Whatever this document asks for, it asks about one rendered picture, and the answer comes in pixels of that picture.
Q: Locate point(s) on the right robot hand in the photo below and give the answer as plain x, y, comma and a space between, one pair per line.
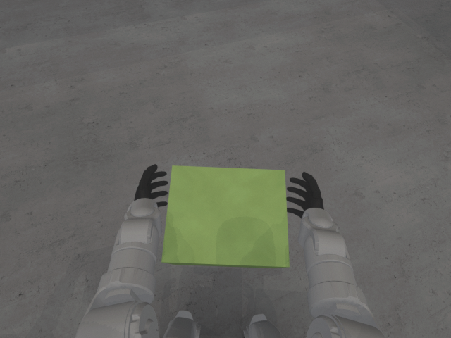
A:
312, 195

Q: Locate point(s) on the robot left upper arm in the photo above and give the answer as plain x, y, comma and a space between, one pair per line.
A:
133, 319

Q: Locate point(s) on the left robot hand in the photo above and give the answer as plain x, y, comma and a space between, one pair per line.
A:
145, 186

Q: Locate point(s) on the robot right upper arm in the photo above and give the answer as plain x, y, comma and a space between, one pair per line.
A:
333, 326

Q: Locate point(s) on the carton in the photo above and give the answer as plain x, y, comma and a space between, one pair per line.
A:
232, 217

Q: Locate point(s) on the robot left forearm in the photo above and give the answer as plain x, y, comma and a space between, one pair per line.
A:
130, 275

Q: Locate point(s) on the robot right forearm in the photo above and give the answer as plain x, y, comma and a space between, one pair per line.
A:
332, 286

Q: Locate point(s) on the robot left shin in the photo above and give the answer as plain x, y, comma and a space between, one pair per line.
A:
184, 314

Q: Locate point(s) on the right robot thigh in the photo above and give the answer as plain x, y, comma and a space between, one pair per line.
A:
262, 329

